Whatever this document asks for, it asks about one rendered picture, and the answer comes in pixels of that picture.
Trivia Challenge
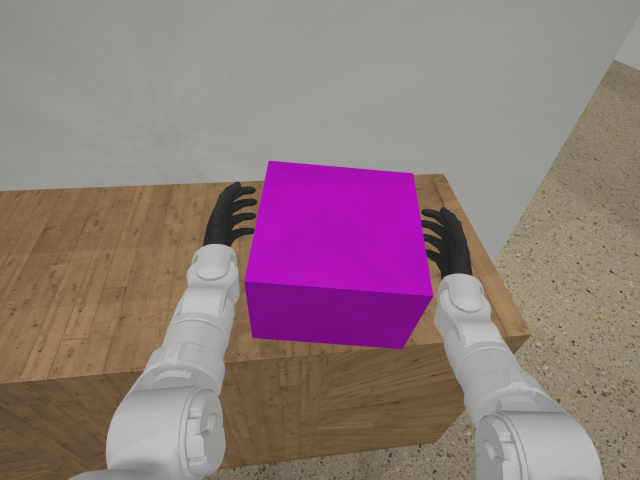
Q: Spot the carton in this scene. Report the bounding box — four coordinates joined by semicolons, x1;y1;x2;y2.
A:
244;161;433;349

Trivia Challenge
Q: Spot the robot right hand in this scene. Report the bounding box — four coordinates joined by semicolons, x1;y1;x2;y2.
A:
421;207;473;280

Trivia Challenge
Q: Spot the right robot forearm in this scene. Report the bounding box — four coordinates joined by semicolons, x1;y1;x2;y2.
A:
434;273;603;480

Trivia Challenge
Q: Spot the robot left hand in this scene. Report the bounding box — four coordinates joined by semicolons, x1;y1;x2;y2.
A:
203;182;257;247

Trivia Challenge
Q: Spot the pedestal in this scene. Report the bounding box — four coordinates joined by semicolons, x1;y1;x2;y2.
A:
0;174;532;480

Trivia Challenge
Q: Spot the right robot upper arm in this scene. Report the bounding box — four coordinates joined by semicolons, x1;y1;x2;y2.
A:
475;410;602;480

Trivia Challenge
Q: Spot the left robot forearm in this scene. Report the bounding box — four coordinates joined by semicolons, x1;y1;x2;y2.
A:
106;244;240;468

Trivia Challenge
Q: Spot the left robot upper arm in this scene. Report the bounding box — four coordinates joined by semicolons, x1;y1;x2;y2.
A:
68;385;226;480

